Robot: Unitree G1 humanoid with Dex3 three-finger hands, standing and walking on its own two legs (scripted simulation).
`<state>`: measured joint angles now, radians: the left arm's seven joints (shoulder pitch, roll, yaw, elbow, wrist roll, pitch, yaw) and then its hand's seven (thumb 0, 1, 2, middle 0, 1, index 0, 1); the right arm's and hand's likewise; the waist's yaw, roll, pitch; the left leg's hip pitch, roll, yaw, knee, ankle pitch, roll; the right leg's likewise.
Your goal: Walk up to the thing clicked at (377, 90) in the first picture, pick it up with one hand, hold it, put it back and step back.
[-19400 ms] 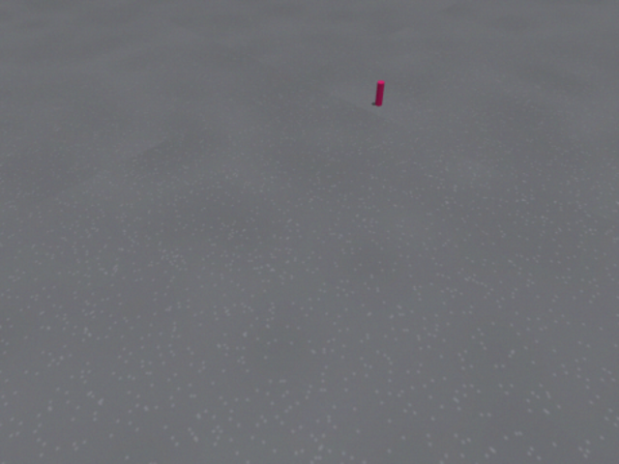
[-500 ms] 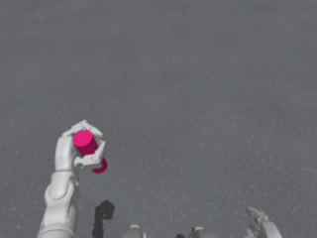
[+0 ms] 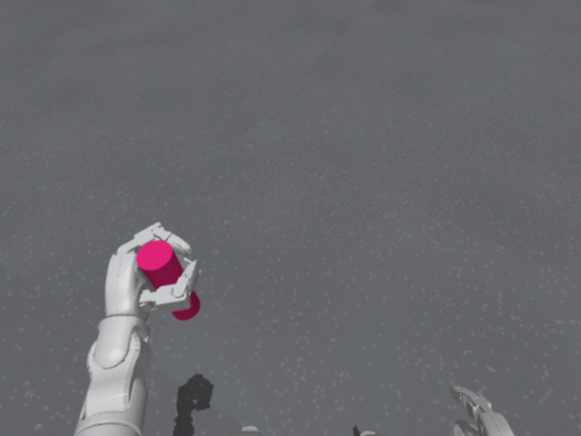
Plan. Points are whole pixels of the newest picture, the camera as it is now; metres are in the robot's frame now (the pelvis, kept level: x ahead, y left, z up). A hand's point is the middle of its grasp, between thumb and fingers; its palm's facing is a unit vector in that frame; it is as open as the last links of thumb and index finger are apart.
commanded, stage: hold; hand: left
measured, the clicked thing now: (172, 284) +0.33 +0.19 +0.03
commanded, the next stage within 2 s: none
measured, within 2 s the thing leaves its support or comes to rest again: neither
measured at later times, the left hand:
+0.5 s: hand (178, 279) +0.31 +0.17 +0.07, palm faces +0.05 -1.00 +0.01, open 5.7 cm
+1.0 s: hand (177, 277) +0.31 +0.17 +0.07, palm faces +0.05 -1.00 +0.00, open 5.7 cm
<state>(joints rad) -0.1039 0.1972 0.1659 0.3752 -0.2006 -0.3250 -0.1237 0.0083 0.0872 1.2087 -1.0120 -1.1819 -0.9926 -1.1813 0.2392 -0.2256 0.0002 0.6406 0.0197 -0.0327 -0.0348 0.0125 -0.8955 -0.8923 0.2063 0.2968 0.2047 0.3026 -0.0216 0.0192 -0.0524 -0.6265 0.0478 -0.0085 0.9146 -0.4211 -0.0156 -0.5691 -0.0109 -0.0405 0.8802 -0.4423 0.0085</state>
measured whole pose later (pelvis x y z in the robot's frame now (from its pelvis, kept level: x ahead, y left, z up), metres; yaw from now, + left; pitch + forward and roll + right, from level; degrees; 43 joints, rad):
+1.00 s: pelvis -0.01 +0.00 +0.01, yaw +0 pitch +5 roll -1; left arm -0.13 0.20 0.15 0.43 -0.19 -0.34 -0.12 0.01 0.09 1.21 -1.01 -1.18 -0.99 -1.18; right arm 0.23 -0.23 0.00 0.66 0.02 -0.04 -0.03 0.01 -0.89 -0.90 0.21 0.30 0.20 0.30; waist -0.02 0.01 -0.03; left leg -0.55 0.04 -0.01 0.84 -0.37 -0.02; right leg -0.50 -0.01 -0.04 0.82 -0.40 0.00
